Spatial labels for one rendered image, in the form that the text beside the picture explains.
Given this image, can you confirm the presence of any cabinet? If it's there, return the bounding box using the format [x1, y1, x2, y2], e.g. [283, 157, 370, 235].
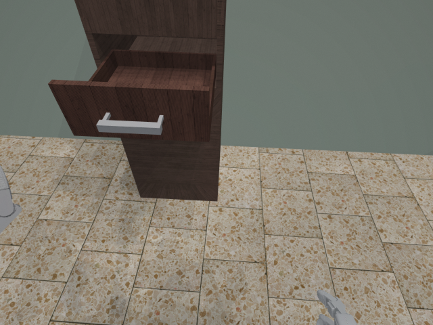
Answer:
[74, 0, 227, 201]

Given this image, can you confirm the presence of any handle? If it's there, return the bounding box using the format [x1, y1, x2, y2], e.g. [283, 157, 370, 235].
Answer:
[96, 112, 164, 135]

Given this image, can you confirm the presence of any drawer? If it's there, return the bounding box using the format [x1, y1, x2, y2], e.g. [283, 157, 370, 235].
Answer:
[48, 49, 217, 142]

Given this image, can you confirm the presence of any robot right hand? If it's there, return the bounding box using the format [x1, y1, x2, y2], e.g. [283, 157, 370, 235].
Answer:
[316, 290, 357, 325]

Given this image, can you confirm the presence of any robot left hand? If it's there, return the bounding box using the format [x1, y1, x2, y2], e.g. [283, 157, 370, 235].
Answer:
[0, 165, 22, 233]

